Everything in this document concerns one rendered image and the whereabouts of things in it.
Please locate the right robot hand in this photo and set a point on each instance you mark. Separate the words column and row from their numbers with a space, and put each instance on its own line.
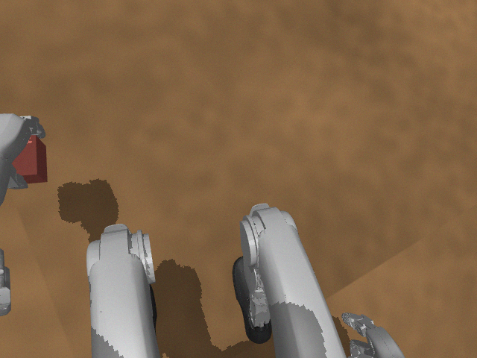
column 380, row 343

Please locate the small box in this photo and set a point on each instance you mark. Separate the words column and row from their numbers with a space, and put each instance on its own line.
column 31, row 163

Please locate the right robot foot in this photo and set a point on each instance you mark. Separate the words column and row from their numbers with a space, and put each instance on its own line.
column 257, row 334

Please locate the left robot hand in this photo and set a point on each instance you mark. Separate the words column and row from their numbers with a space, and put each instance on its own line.
column 15, row 131

